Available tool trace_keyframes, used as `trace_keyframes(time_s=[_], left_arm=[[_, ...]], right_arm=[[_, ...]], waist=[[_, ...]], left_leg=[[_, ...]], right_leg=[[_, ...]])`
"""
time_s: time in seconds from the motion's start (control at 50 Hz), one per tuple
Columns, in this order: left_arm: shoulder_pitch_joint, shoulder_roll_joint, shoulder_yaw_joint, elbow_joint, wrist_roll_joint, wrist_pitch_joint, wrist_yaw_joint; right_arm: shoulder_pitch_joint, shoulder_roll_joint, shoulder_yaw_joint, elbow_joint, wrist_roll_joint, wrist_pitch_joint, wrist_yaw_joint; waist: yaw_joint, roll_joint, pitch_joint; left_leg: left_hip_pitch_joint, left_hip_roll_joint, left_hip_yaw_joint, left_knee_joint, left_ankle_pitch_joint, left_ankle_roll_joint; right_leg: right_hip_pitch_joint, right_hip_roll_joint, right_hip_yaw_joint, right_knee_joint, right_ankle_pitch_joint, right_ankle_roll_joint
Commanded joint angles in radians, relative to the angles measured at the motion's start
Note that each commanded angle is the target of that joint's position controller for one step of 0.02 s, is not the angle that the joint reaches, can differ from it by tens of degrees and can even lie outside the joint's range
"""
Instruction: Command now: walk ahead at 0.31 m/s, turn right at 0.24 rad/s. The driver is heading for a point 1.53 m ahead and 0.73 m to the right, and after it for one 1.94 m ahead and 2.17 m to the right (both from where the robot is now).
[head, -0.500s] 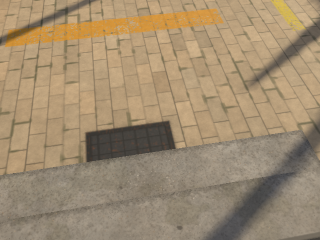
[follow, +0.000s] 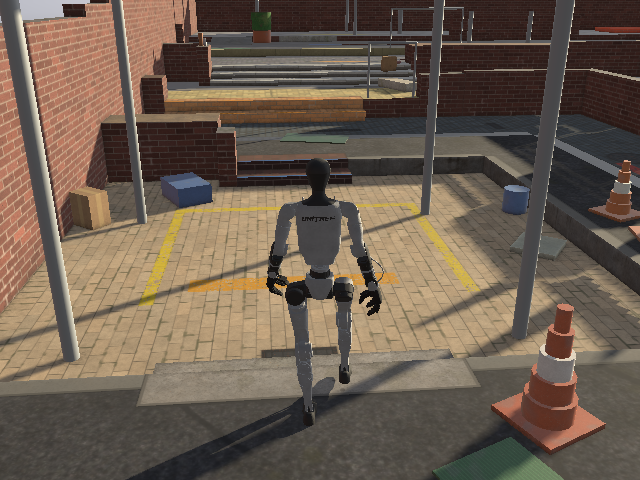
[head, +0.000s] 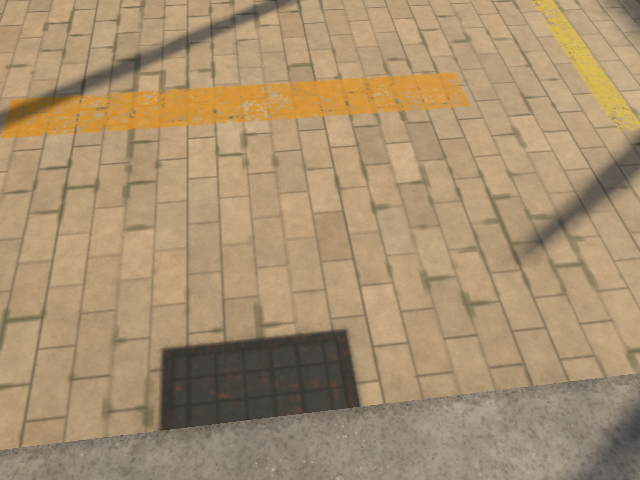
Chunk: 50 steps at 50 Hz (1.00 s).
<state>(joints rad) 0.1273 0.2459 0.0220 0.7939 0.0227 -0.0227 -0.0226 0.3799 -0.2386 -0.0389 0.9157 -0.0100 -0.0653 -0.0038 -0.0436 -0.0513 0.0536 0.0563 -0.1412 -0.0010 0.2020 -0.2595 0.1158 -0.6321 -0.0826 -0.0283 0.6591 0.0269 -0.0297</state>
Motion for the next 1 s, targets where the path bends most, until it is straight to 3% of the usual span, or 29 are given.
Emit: trace_keyframes(time_s=[0.02, 0.06, 0.08, 0.1, 0.12, 0.14, 0.16, 0.18, 0.2, 0.22, 0.28, 0.32, 0.36, 0.4, 0.54, 0.58, 0.62, 0.66, 0.68, 0.7, 0.72, 0.74, 0.76, 0.78, 0.8, 0.82, 0.9, 0.98, 1.0], left_arm=[[-0.058, 0.053, 0.004, -0.070, -0.004, -0.025, 0.000], [0.107, 0.097, 0.020, -0.024, 0.006, -0.030, 0.008], [0.230, 0.121, 0.030, 0.006, 0.007, -0.040, 0.011], [0.344, 0.149, 0.041, 0.035, 0.011, -0.056, 0.018], [0.322, 0.237, 0.058, 0.019, 0.009, -0.056, 0.020], [0.309, 0.246, 0.068, -0.003, -0.029, -0.041, 0.012], [0.240, 0.209, 0.068, -0.033, -0.051, -0.028, 0.010], [0.168, 0.157, 0.053, -0.051, -0.046, -0.015, 0.014], [0.142, 0.126, 0.043, -0.048, -0.035, -0.005, 0.018], [0.145, 0.126, 0.043, -0.043, -0.032, 0.000, 0.024], [0.157, 0.159, 0.052, -0.042, -0.021, -0.001, 0.021], [0.148, 0.176, 0.059, -0.055, -0.022, 0.002, 0.018], [0.153, 0.186, 0.065, -0.068, -0.022, 0.016, 0.019], [0.175, 0.191, 0.071, -0.070, -0.020, 0.026, 0.019], [0.234, 0.202, 0.089, -0.076, -0.009, 0.034, 0.019], [0.222, 0.202, 0.092, -0.086, -0.004, 0.034, 0.010], [0.186, 0.207, 0.095, -0.101, 0.002, 0.036, 0.003], [0.109, 0.197, 0.093, -0.123, -0.002, 0.045, 0.003], [0.087, 0.172, 0.086, -0.129, -0.013, 0.045, 0.011], [0.121, 0.102, 0.070, -0.133, -0.033, 0.036, 0.017], [0.118, 0.073, 0.055, -0.155, -0.036, 0.019, 0.019], [0.065, 0.168, 0.071, -0.166, -0.003, 0.010, 0.018], [0.075, 0.194, 0.079, -0.150, 0.003, 0.009, 0.008], [0.101, 0.188, 0.080, -0.126, 0.001, 0.015, -0.003], [0.123, 0.182, 0.081, -0.106, 0.004, 0.024, -0.013], [0.115, 0.176, 0.078, -0.110, 0.008, 0.033, -0.021], [0.040, 0.134, 0.063, -0.134, 0.005, 0.038, -0.040], [-0.069, 0.100, 0.041, -0.163, 0.012, 0.049, -0.042], [-0.066, 0.108, 0.045, -0.155, 0.022, 0.049, -0.042]], right_arm=[[0.055, -0.121, -0.015, -0.011, -0.014, 0.004, -0.021], [-0.003, -0.150, -0.019, -0.024, -0.012, 0.010, -0.042], [-0.046, -0.171, -0.024, -0.035, -0.007, 0.014, -0.048], [-0.098, -0.181, -0.028, -0.062, 0.007, 0.015, -0.049], [0.002, -0.092, -0.010, -0.099, 0.003, 0.009, -0.046], [0.106, -0.096, -0.013, -0.090, 0.012, 0.019, -0.038], [0.059, -0.143, -0.018, -0.082, -0.014, 0.030, -0.038], [-0.027, -0.152, -0.020, -0.104, -0.014, 0.035, -0.035], [-0.069, -0.151, -0.021, -0.118, -0.016, 0.044, -0.033], [-0.083, -0.141, -0.019, -0.133, -0.023, 0.066, -0.031], [-0.062, -0.108, -0.014, -0.144, -0.022, 0.112, -0.031], [-0.094, -0.114, -0.015, -0.159, -0.030, 0.120, -0.023], [-0.162, -0.129, -0.020, -0.184, -0.036, 0.123, -0.012], [-0.206, -0.134, -0.021, -0.203, -0.035, 0.121, -0.008], [-0.267, -0.146, -0.012, -0.228, -0.028, 0.074, -0.006], [-0.266, -0.143, -0.007, -0.238, -0.022, 0.061, -0.003], [-0.242, -0.136, 0.000, -0.248, -0.011, 0.047, -0.008], [-0.124, -0.123, 0.003, -0.228, 0.003, 0.038, -0.020], [-0.052, -0.136, -0.002, -0.210, 0.000, 0.031, -0.032], [-0.022, -0.215, -0.017, -0.214, -0.016, 0.027, -0.045], [-0.026, -0.279, -0.028, -0.245, -0.021, 0.030, -0.046], [-0.050, -0.292, -0.044, -0.218, -0.029, 0.033, -0.039], [-0.086, -0.225, -0.030, -0.226, -0.021, 0.027, -0.027], [-0.113, -0.187, -0.019, -0.230, -0.013, 0.020, -0.019], [-0.113, -0.177, -0.016, -0.233, -0.011, 0.015, -0.016], [-0.093, -0.172, -0.013, -0.222, -0.008, 0.008, -0.016], [0.006, -0.176, -0.017, -0.178, -0.007, -0.005, -0.002], [0.060, -0.168, -0.017, -0.145, -0.004, 0.003, 0.000], [0.096, -0.178, -0.019, -0.127, -0.017, -0.003, -0.002]], waist=[[-0.009, 0.131, -0.001], [0.063, 0.155, -0.063], [0.128, 0.150, -0.104], [0.198, 0.086, -0.170], [0.093, -0.132, -0.264], [0.064, -0.159, -0.426], [0.072, -0.009, -0.359], [0.068, 0.025, -0.219], [0.046, 0.064, -0.136], [0.029, 0.057, -0.108], [0.005, 0.023, -0.137], [0.009, -0.006, -0.155], [0.037, -0.027, -0.131], [0.061, -0.057, -0.090], [0.101, -0.062, -0.079], [0.096, -0.066, -0.076], [0.074, -0.060, -0.070], [-0.009, -0.039, -0.049], [-0.051, 0.007, -0.034], [-0.042, 0.187, -0.051], [-0.040, 0.232, -0.073], [-0.003, 0.160, 0.022], [0.027, 0.122, 0.044], [0.045, 0.126, 0.052], [0.046, 0.156, 0.043], [0.041, 0.171, 0.043], [0.015, 0.134, 0.002], [-0.026, 0.149, 0.029], [-0.030, 0.162, 0.015]], left_leg=[[-0.029, 0.277, 0.009, 0.095, 0.953, -0.004], [-0.009, 0.279, 0.021, 0.273, 1.165, -0.033], [-0.023, 0.280, 0.021, 0.436, 1.119, -0.043], [-0.098, 0.233, 0.054, 0.700, 0.869, -0.054], [-0.355, 0.091, 0.104, 1.031, -0.079, -0.080], [-0.562, 0.006, -0.015, 1.257, -0.367, -0.105], [-0.603, 0.084, -0.079, 1.255, -0.267, -0.112], [-0.631, 0.112, -0.067, 1.212, -0.214, -0.118], [-0.625, 0.142, -0.062, 1.138, -0.186, -0.125], [-0.590, 0.160, -0.061, 1.067, -0.169, -0.137], [-0.503, 0.147, -0.045, 0.959, -0.126, -0.163], [-0.518, 0.159, -0.040, 0.890, -0.091, -0.172], [-0.571, 0.169, -0.045, 0.823, -0.051, -0.179], [-0.608, 0.169, -0.043, 0.765, -0.034, -0.187], [-0.606, 0.144, -0.059, 0.620, -0.091, -0.160], [-0.548, 0.126, -0.059, 0.563, -0.126, -0.143], [-0.435, 0.101, -0.059, 0.485, -0.170, -0.121], [-0.197, 0.090, -0.049, 0.275, -0.092, -0.089], [-0.040, 0.114, -0.055, 0.149, -0.019, -0.077], [0.087, 0.303, -0.253, 0.051, -0.192, -0.051], [0.103, 0.516, -0.579, -0.033, -0.373, 0.008], [-0.032, 0.538, -0.618, -0.034, -0.361, 0.072], [-0.071, 0.491, -0.538, -0.038, -0.318, 0.073], [-0.076, 0.432, -0.436, -0.051, -0.238, 0.050], [-0.078, 0.387, -0.342, -0.060, -0.130, 0.033], [-0.080, 0.366, -0.267, -0.059, -0.001, 0.029], [-0.037, 0.348, -0.088, 0.000, 0.466, 0.019], [-0.027, 0.336, 0.010, 0.011, 0.590, 0.006], [0.024, 0.369, 0.003, 0.039, 0.648, 0.019]], right_leg=[[0.132, 0.093, -0.055, -0.049, -0.026, -0.035], [0.269, 0.156, -0.063, -0.045, -0.135, -0.064], [0.366, 0.152, -0.033, -0.123, -0.101, -0.085], [0.514, 0.082, 0.046, -0.247, 0.171, -0.126], [0.760, -0.187, 0.314, -0.106, 0.817, -0.225], [0.925, -0.320, 0.595, -0.127, 1.012, -0.401], [0.818, -0.282, 0.519, -0.186, 0.852, -0.394], [0.680, -0.225, 0.444, -0.244, 0.667, -0.364], [0.569, -0.173, 0.393, -0.289, 0.549, -0.319], [0.491, -0.131, 0.354, -0.317, 0.487, -0.286], [0.405, -0.069, 0.320, -0.345, 0.407, -0.232], [0.389, -0.032, 0.338, -0.391, 0.095, -0.210], [0.391, -0.010, 0.401, -0.457, -0.286, -0.200], [0.396, -0.003, 0.455, -0.500, -0.445, -0.196], [0.476, -0.016, 0.566, -0.477, -0.522, -0.225], [0.446, -0.008, 0.582, -0.451, -0.510, -0.230], [0.364, 0.005, 0.603, -0.428, -0.495, -0.229], [0.201, 0.058, 0.592, -0.386, -0.496, -0.183], [0.079, 0.107, 0.555, -0.318, -0.562, -0.131], [-0.057, 0.198, 0.407, -0.056, -0.636, -0.062], [-0.170, 0.294, 0.259, 0.177, -0.580, -0.036], [-0.216, 0.196, 0.241, 0.255, -0.457, -0.040], [-0.184, 0.160, 0.241, 0.281, -0.387, -0.032], [-0.163, 0.149, 0.230, 0.300, -0.333, -0.014], [-0.141, 0.143, 0.205, 0.333, -0.293, 0.001], [-0.141, 0.126, 0.183, 0.363, -0.252, 0.009], [-0.148, 0.103, 0.139, 0.374, -0.154, 0.020], [-0.136, 0.084, 0.067, 0.263, -0.102, 0.010], [-0.151, 0.075, 0.085, 0.309, -0.051, -0.016]])
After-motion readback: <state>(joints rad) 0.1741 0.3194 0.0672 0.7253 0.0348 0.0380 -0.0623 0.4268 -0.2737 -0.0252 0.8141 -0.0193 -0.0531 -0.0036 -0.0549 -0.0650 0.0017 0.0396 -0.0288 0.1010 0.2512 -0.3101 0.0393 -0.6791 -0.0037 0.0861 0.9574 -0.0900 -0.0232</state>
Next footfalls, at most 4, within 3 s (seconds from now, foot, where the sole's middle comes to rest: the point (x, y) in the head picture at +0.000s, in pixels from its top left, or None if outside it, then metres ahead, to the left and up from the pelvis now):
0.10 right None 0.22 -0.09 -0.78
0.70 left None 0.26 0.08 -0.78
1.20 right None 0.38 -0.28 -0.78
1.56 left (427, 434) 0.60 -0.27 -0.89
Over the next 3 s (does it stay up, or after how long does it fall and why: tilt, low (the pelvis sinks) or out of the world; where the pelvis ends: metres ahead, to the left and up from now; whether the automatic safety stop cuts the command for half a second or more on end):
stays up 1.19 -0.69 -0.23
